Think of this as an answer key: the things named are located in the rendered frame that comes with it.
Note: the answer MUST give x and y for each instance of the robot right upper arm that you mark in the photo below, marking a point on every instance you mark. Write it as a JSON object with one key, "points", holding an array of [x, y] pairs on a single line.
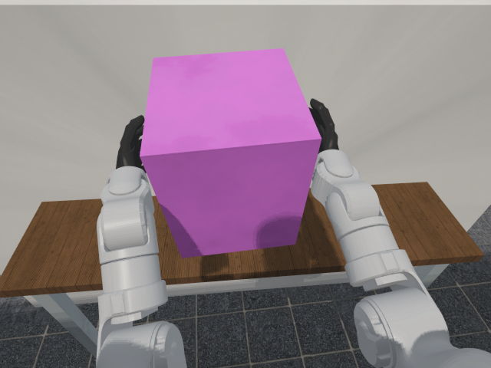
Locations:
{"points": [[404, 329]]}

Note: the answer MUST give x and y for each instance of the carton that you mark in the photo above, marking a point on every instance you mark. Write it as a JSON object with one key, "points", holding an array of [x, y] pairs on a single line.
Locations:
{"points": [[229, 146]]}

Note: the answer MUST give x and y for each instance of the left robot forearm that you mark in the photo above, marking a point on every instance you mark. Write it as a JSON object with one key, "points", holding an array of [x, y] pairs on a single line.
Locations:
{"points": [[128, 248]]}

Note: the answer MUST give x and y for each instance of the robot left upper arm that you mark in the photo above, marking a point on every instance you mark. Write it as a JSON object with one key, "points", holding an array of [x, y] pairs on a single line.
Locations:
{"points": [[154, 345]]}

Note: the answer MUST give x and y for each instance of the right robot hand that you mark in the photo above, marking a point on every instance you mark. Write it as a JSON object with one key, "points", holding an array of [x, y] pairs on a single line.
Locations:
{"points": [[325, 125]]}

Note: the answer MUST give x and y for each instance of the table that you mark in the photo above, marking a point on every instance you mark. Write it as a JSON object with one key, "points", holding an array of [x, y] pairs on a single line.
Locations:
{"points": [[58, 252]]}

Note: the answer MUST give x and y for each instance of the left robot hand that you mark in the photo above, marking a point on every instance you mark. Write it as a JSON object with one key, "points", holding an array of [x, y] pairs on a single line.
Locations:
{"points": [[129, 151]]}

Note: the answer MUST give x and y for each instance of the right robot forearm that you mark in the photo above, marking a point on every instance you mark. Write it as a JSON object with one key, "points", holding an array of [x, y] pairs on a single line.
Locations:
{"points": [[373, 258]]}

